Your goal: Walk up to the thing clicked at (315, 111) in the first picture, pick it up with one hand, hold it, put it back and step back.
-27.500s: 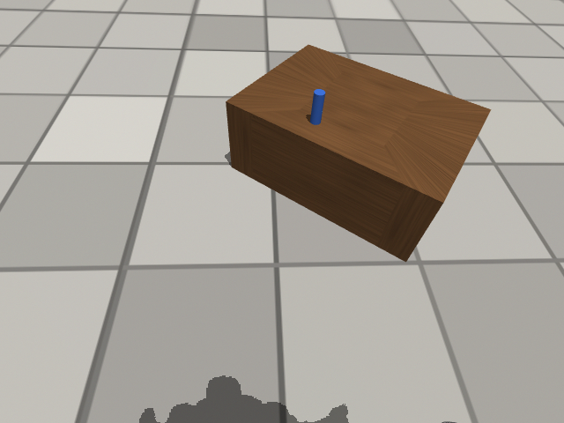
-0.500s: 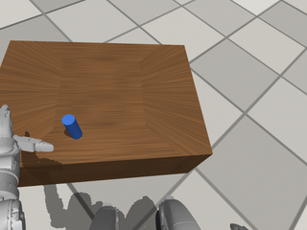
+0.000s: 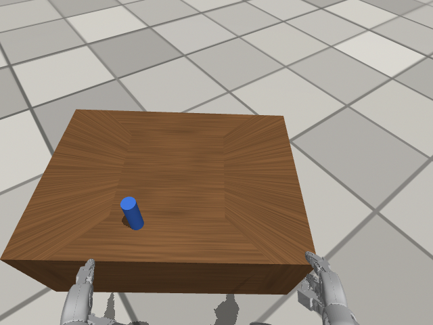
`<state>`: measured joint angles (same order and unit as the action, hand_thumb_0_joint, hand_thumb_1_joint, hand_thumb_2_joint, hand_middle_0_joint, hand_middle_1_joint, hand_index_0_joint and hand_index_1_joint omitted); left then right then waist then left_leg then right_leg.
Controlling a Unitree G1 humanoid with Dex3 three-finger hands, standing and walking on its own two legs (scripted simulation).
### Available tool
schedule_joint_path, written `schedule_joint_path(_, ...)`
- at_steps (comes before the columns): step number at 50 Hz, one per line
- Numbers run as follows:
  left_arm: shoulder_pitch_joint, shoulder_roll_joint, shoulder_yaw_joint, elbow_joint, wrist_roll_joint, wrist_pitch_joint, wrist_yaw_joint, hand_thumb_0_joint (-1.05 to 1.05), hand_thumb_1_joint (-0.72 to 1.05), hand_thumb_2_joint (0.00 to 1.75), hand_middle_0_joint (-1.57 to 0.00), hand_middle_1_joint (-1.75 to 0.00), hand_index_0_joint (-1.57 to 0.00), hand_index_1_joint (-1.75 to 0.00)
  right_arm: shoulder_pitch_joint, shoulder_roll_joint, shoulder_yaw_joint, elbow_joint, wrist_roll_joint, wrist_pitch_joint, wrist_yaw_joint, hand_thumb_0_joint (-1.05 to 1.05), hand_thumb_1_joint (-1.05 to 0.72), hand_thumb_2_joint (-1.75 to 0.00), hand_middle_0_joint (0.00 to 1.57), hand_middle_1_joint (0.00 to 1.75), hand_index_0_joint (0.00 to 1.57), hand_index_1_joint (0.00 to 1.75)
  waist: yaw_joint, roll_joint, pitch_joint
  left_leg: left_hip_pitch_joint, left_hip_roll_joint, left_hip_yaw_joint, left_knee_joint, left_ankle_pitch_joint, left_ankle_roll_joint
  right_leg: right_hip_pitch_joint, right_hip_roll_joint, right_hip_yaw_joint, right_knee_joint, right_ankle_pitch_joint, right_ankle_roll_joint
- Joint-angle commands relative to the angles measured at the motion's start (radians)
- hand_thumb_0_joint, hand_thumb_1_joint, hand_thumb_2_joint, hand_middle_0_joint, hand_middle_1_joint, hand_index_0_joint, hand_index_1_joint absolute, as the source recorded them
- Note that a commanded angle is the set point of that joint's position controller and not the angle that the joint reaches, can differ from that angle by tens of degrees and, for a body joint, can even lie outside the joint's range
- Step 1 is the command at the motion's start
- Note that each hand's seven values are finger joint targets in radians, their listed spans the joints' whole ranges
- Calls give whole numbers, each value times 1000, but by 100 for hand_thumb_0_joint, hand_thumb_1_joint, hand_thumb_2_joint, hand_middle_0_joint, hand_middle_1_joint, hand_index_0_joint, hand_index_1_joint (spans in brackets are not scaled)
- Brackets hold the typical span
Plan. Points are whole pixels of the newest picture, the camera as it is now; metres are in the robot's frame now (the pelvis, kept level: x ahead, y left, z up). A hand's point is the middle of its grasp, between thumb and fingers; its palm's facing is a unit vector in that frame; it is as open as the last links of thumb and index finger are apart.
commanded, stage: home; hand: left
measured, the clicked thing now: (132, 214) +0.46 +0.24 -0.28
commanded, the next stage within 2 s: stand in 1.96 s
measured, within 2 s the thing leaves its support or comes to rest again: neither
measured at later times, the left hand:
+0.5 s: hand out of the picture +0.14 +0.19 -0.10, palm faces -0.03 -0.95 -0.32, open 17.6 cm
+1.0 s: hand out of the picture +0.02 +0.26 -0.11, palm faces +0.00 -0.92 -0.38, open 17.6 cm
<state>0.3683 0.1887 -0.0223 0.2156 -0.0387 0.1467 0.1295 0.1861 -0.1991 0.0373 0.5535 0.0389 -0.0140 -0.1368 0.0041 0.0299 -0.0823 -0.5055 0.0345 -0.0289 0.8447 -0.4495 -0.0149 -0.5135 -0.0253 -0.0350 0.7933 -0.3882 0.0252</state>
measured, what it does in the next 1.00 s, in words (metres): stands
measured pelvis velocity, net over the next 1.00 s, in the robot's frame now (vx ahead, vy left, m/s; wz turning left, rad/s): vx -0.02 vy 0.00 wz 0.01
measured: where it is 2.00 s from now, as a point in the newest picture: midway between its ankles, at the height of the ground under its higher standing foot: outside the picture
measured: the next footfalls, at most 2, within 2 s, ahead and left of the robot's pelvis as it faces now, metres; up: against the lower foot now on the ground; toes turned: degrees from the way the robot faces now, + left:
none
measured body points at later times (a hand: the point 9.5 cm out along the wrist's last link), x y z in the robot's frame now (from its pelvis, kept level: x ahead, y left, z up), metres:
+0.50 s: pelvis -0.01 -0.01 +0.00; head -0.01 -0.01 +0.45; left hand +0.14 +0.24 -0.08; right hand +0.12 -0.26 -0.10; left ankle -0.01 +0.13 -0.70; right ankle +0.01 -0.14 -0.70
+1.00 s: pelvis -0.02 +0.00 +0.04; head -0.04 -0.01 +0.49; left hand +0.02 +0.31 -0.09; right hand +0.04 -0.28 -0.10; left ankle -0.01 +0.13 -0.70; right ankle +0.01 -0.14 -0.70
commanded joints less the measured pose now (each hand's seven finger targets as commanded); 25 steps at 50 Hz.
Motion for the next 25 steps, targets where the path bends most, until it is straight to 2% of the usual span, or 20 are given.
schedule_joint_path(1,-121,149,81,-275,17,-48,18,0,-59,3,-5,-5,-4,-5,-19,-118,-55,-140,-17,-60,-27,0,-90,-90,20,30,20,30,-44,-29,-130,62,-31,55,-110,285,24,109,23,-17,-110,273,-18)
schedule_joint_path(3,-87,141,83,-236,22,-38,19,0,-58,4,-5,-5,-5,-5,-18,-118,-55,-137,-24,-70,-31,0,-90,-90,20,30,20,30,-42,-6,-124,61,-33,54,-110,276,22,101,23,-18,-109,258,-21)
schedule_joint_path(4,-127,137,70,-273,24,-39,19,0,-59,3,-5,-5,-5,-5,-17,-118,-56,-138,-26,-76,-35,0,-90,-90,20,30,20,30,-48,1,-122,60,-34,54,-110,268,22,95,21,-16,-109,253,-21)
schedule_joint_path(5,-119,120,53,-281,23,-37,19,0,-59,3,-5,-5,-4,-5,-23,-114,-53,-145,-26,-80,-34,0,-90,-90,20,30,20,30,-42,3,-114,57,-35,51,-116,254,21,98,20,-20,-113,236,-22)
schedule_joint_path(6,-93,114,58,-252,23,-31,19,0,-59,3,-5,-5,-5,-5,-24,-113,-51,-147,-26,-86,-32,0,-90,-90,20,30,20,30,-38,-4,-93,48,-36,50,-123,228,22,87,21,-24,-116,206,-23)
schedule_joint_path(7,-17,108,60,-192,27,-20,19,0,-58,4,-5,-5,-5,-5,-18,-118,-54,-137,-29,-90,-32,0,-90,-90,20,30,20,30,-33,-5,-93,48,-35,45,-123,237,19,89,24,-28,-108,203,-25)
schedule_joint_path(8,-12,104,55,-203,25,-18,20,0,-58,4,-5,-5,-5,-5,-24,-118,-55,-148,-27,-92,-29,0,-90,-90,20,30,20,30,-24,5,-103,44,-34,42,-129,236,17,94,25,-33,-106,197,-28)
schedule_joint_path(9,-65,104,42,-285,23,-24,20,0,-58,4,-5,-5,-5,-5,-35,-121,-57,-157,-25,-96,-25,0,-90,-90,20,30,20,30,-19,15,-104,47,-33,39,-137,220,14,94,26,-35,-106,179,-31)
schedule_joint_path(11,-15,94,38,-249,25,-16,22,0,-59,3,-5,-5,-5,-5,-36,-118,-55,-160,-24,-103,-22,0,-90,-90,20,30,20,30,-14,2,-87,31,-36,40,-133,209,16,91,26,-37,-114,169,-29)
schedule_joint_path(12,10,100,52,-224,27,-12,22,0,-58,4,-5,-5,-5,-5,-27,-119,-58,-154,-25,-107,-22,0,-90,-90,20,30,20,30,-18,-32,-94,21,-35,36,-125,213,19,98,28,-38,-112,172,-27)
schedule_joint_path(13,15,103,54,-233,27,-11,22,0,-57,5,-5,-5,-5,-5,-31,-116,-56,-159,-23,-110,-17,0,-90,-90,20,30,20,30,-8,-27,-85,11,-36,39,-122,212,20,96,25,-36,-114,172,-26)
schedule_joint_path(14,22,106,56,-223,27,-9,21,0,-59,3,-5,-5,-5,-5,-28,-116,-55,-159,-23,-111,-17,0,-90,-90,20,30,20,30,-14,-29,-72,3,-37,40,-122,202,21,84,26,-36,-113,164,-25)
schedule_joint_path(15,33,109,61,-225,31,-9,22,0,-57,5,-5,-5,-5,-5,-19,-123,-62,-153,-24,-114,-16,0,-90,-90,20,30,20,30,-13,-23,-99,17,-33,38,-118,222,19,92,28,-36,-100,180,-28)
schedule_joint_path(18,-9,109,56,-280,29,-12,21,0,-58,4,-5,-5,-5,-5,-25,-121,-60,-168,-22,-118,-15,0,-90,-90,20,30,20,30,-21,-21,-98,14,-33,41,-110,222,20,82,27,-32,-101,184,-26)
schedule_joint_path(19,-87,237,110,68,119,-82,-25,0,-61,2,-4,-5,-4,-4,-30,-233,-103,46,-125,-57,37,0,-90,-90,20,30,20,30,5,-25,-37,95,15,-23,-168,269,17,147,-49,55,-132,208,-71)
schedule_joint_path(20,-71,265,117,120,126,-112,-49,0,-61,2,-4,-4,-4,-4,1,-245,-115,68,-128,-29,57,0,-90,-90,20,30,20,30,-10,-33,-82,158,20,-22,-179,224,39,139,-57,67,-138,170,-81)
schedule_joint_path(21,-64,260,104,152,119,-136,-66,0,-59,3,-4,-5,-4,-5,-4,-243,-119,67,-124,-15,71,0,-90,-90,20,30,20,30,-4,-20,-71,144,14,-35,-183,205,47,158,-58,65,-158,173,-83)
schedule_joint_path(22,-64,270,91,192,112,-152,-73,0,-61,2,-4,-4,-4,-4,-9,-232,-118,71,-112,-9,86,0,-90,-90,20,30,20,30,2,-41,-57,145,7,-33,-190,176,50,184,-72,78,-187,162,-88)
schedule_joint_path(23,-101,274,84,222,104,-163,-80,0,-61,1,-4,-4,-4,-4,1,-231,-114,79,-107,-11,97,0,-90,-90,20,30,20,30,-9,-33,-39,168,7,-34,-215,165,50,163,-79,90,-194,149,-88)
schedule_joint_path(25,-138,266,73,287,92,-175,-88,0,-61,2,-4,-4,-4,-4,-7,-237,-116,107,-95,-13,111,0,-90,-90,20,30,20,30,-4,-18,9,180,14,-48,-259,187,42,168,-72,77,-229,175,-67)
